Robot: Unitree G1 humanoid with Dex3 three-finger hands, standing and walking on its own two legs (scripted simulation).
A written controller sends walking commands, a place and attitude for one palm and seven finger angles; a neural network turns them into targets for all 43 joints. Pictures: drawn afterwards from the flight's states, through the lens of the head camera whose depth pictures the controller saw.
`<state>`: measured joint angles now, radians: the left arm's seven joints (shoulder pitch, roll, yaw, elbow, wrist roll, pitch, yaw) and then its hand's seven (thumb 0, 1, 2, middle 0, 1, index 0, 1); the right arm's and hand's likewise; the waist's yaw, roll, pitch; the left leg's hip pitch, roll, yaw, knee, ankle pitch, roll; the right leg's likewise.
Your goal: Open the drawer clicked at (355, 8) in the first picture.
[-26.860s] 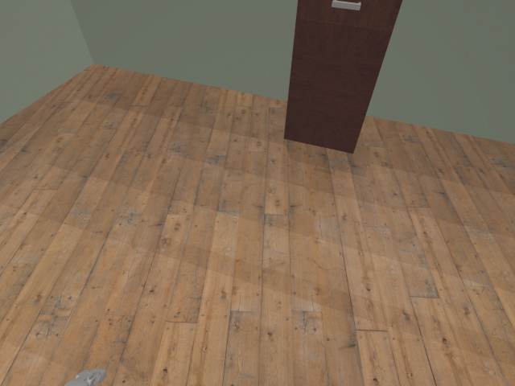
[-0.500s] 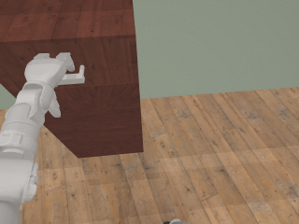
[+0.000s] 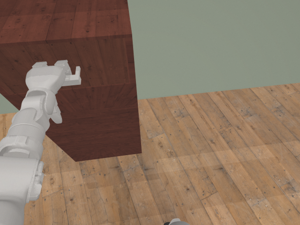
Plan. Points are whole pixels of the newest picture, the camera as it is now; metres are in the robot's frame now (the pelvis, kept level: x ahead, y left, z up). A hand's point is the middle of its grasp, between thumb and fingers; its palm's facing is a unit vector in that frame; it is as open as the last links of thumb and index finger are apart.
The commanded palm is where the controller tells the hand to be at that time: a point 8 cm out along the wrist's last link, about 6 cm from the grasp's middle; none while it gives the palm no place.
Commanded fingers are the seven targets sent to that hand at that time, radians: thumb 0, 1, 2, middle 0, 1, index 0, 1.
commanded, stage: lower the fingers behind the handle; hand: left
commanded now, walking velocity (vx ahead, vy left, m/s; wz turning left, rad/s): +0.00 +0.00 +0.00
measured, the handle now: (59, 76) +0.52 +0.25 +0.07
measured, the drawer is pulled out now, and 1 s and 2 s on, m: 0.00 0.00 0.05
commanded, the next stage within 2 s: close the thumb around the handle in 0.52 s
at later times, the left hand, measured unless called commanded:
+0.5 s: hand (58, 93) +0.48 +0.26 +0.04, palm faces -0.04 +0.00 -1.00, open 13.7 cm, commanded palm +0.45 +0.26 +0.10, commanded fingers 0.00 -0.50 0.30 -0.30 -1.20 -0.30 -1.20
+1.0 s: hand (58, 93) +0.48 +0.26 +0.04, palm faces -0.04 +0.00 -1.00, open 9.7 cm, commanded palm +0.46 +0.26 +0.10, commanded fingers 0.00 0.62 0.78 -0.38 -1.32 -0.38 -1.32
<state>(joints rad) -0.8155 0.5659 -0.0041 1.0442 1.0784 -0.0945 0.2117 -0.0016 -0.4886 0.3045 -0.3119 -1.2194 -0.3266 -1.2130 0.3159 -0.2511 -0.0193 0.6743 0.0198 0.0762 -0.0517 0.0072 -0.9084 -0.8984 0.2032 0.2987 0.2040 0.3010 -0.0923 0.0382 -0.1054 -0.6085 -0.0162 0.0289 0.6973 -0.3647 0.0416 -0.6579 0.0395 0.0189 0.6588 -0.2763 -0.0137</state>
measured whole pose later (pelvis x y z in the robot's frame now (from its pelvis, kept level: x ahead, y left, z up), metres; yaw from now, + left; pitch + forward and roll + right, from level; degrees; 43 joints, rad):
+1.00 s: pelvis +0.01 +0.00 -0.01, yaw +1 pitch +18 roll -1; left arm -0.81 0.55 -0.01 1.04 1.08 -0.08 0.28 0.00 0.10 0.56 -0.37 -1.27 -0.37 -1.27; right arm 0.33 -0.27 -0.04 0.71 0.01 0.08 -0.04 0.01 -0.91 -0.90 0.20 0.30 0.20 0.30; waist -0.09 0.04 -0.12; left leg -0.66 -0.01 0.01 0.74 -0.39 0.04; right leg -0.70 0.04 0.00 0.69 -0.30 -0.02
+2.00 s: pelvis +0.02 +0.01 +0.00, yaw +0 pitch +13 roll -1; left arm -0.43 0.45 -0.04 0.63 1.03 0.00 0.27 0.00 0.77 0.83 -0.34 -1.35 -0.40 -1.35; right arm 0.25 -0.25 -0.05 0.66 0.02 0.10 -0.02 0.01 -0.91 -0.90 0.20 0.30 0.20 0.30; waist -0.03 0.06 -0.13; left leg -0.50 -0.02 0.03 0.66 -0.39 0.04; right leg -0.55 0.04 0.02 0.63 -0.31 -0.01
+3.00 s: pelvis +0.02 -0.02 +0.01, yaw +0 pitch +7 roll +1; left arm 0.05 0.42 -0.04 0.19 1.00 0.03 0.27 0.01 0.75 0.83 -0.34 -1.35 -0.42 -1.35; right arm 0.12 -0.25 -0.03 0.65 0.01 0.04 -0.05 0.01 -0.91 -0.90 0.20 0.30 0.20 0.30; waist 0.05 0.06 -0.09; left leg -0.35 -0.01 0.03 0.60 -0.37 0.01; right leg -0.44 0.04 0.02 0.63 -0.31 -0.04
